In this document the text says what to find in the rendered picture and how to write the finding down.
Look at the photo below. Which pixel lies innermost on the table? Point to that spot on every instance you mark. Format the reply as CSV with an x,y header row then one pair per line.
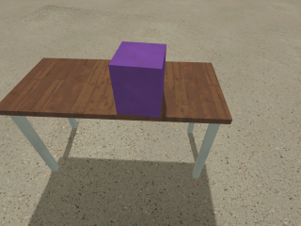
x,y
80,88

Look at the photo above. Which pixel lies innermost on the carton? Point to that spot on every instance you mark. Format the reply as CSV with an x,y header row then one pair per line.
x,y
137,73

